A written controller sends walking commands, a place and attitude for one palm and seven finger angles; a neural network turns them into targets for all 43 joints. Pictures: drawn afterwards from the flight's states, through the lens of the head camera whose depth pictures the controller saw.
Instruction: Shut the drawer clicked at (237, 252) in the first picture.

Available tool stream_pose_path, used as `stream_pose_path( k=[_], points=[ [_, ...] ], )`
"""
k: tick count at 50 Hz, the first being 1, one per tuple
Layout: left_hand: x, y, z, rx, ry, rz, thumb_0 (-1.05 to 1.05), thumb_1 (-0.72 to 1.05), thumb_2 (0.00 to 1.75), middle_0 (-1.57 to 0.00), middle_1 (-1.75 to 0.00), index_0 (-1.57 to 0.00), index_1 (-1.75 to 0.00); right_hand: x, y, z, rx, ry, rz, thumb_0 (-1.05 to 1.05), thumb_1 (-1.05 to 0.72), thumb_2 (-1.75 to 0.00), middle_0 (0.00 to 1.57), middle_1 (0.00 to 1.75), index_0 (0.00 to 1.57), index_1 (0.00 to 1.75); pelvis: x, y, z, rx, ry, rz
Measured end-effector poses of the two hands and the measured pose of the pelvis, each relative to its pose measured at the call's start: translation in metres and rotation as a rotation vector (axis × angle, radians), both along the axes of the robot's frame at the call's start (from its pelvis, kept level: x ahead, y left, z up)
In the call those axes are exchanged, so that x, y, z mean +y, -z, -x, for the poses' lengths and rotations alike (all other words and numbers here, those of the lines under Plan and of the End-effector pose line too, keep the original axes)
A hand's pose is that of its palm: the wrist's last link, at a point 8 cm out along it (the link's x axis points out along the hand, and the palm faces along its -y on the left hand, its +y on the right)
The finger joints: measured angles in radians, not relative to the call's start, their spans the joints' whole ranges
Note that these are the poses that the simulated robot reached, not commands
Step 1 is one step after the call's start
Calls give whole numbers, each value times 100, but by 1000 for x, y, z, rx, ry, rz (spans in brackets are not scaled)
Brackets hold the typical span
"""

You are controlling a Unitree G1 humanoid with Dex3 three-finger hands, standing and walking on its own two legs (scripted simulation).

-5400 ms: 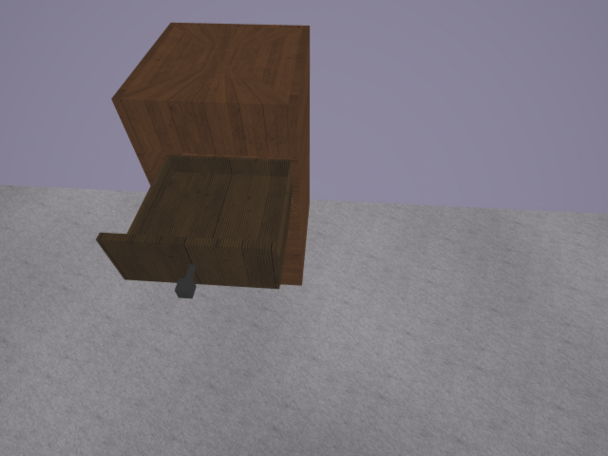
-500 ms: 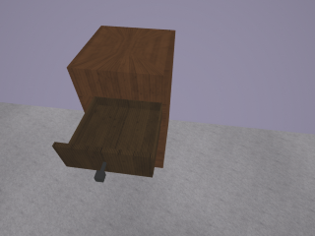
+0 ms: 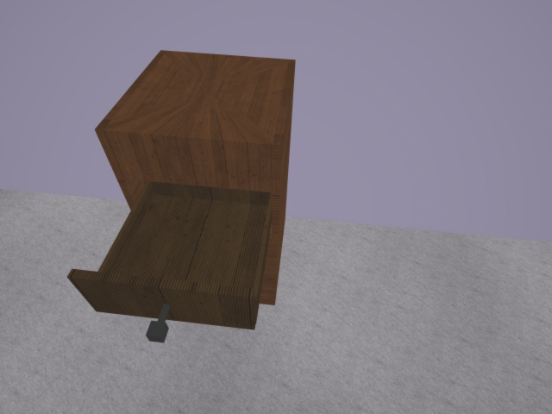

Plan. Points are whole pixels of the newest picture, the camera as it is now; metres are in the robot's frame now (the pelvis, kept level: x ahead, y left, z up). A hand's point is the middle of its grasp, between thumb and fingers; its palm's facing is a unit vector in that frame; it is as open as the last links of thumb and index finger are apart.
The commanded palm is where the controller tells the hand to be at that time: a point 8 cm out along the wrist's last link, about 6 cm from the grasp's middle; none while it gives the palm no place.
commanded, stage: look again from close up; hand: left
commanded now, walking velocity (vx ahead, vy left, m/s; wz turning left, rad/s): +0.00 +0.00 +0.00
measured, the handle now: (160, 323) +0.34 +0.27 -0.22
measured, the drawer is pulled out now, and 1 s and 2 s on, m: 0.30 0.30 0.30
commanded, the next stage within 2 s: raise the hand and make a fist in 0.14 s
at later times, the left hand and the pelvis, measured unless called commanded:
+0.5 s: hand (173, 358) +0.20 +0.16 -0.01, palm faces +0.11 -0.99 -0.05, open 6.7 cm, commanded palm +0.10 +0.22 -0.08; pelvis -0.02 -0.02 -0.03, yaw +2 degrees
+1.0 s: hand (172, 406) +0.16 +0.17 -0.11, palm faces -0.18 -0.98 +0.01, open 4.2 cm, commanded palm +0.12 +0.25 -0.10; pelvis -0.07 -0.04 -0.14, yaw +2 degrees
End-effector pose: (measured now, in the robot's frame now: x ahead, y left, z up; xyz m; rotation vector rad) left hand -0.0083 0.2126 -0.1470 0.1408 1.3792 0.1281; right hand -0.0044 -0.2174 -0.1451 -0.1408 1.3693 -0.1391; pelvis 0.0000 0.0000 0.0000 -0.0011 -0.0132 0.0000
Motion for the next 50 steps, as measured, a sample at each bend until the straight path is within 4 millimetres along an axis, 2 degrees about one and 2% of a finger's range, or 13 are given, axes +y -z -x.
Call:
stream_pose_path(
  k=[13, 14, 19, 22, 24, 27, 31, 33, 35, 38, 43, 47, 50],
  points=[
    [-1, -2, -15, -18, 4, -20, 0, 92, 90, -20, -30, -20, -30, -8, 0, -13, -7, -2, 5, 1, -92, -89, 20, 30, 20, 30, -6, 0, -9, -6, -2, 2],
    [3, -7, -22, -61, -53, -25, 1, 93, 90, -20, -30, -20, -30, -11, -2, -15, -34, 4, 14, 1, -92, -89, 20, 30, 20, 30, -6, 0, -8, -3, -4, 4],
    [24, -86, -114, -667, -100, -103, 3, 95, 90, -23, -32, -23, -33, -32, -16, -56, -349, -25, 70, 2, -92, -89, 20, 30, 21, 30, -10, 7, 2, 19, -33, -14],
    [18, -127, -163, -984, -37, -75, 2, 94, 90, -26, -36, -26, -36, -46, -22, -89, -522, -63, 86, 2, -92, -89, 20, 30, 21, 30, -12, 17, 13, 72, -50, -6],
    [7, -137, -180, -1157, 15, -8, 2, 94, 90, -28, -39, -29, -39, -55, -28, -112, -629, -79, 99, 1, -91, -89, 20, 30, 21, 30, -17, 28, 21, 123, -38, -9],
    [-16, -128, -177, -1322, 115, 126, 1, 93, 90, -33, -45, -33, -45, -65, -38, -142, -769, -116, 119, 1, -91, -89, 20, 30, 21, 30, -27, 48, 30, 182, -20, -16],
    [-27, -77, -140, -1285, 200, 211, 0, 92, 90, -41, -53, -41, -53, -75, -42, -174, -893, -181, 147, 1, -91, -89, 20, 30, 20, 30, -39, 78, 40, 237, -24, -16],
    [-20, -51, -118, -1224, 161, 200, 0, 91, 90, -45, -57, -45, -57, -77, -37, -187, -922, -212, 160, 1, -91, -89, 20, 30, 20, 30, -44, 93, 46, 255, -30, -10],
    [-7, -37, -99, -1203, 103, 145, 1, 91, 90, -50, -61, -50, -61, -75, -28, -196, -936, -239, 163, 1, -90, -90, 20, 30, 20, 30, -48, 107, 50, 269, -38, 2],
    [16, -46, -87, -1287, 71, 28, 2, 90, 90, -56, -68, -56, -68, -65, -6, -202, -925, -270, 148, 1, -90, -90, 20, 30, 20, 30, -52, 123, 56, 287, -49, 27],
    [26, -72, -109, -1447, 214, 12, 2, 90, 90, -65, -78, -65, -78, -43, 42, -183, -846, -271, 69, 1, -90, -90, 20, 30, 20, 30, -53, 140, 67, 300, -60, 64],
    [16, -54, -145, -1310, 303, 189, 1, 90, 90, -73, -87, -73, -87, -33, 69, -147, -748, -197, 19, 1, -90, -89, 20, 30, 21, 30, -49, 141, 74, 318, -50, 62],
    [15, -39, -159, -1183, 269, 262, 1, 90, 90, -79, -93, -79, -94, -36, 76, -116, -672, -129, 25, 1, -90, -89, 20, 30, 21, 30, -45, 137, 74, 330, -37, 51]
  ],
)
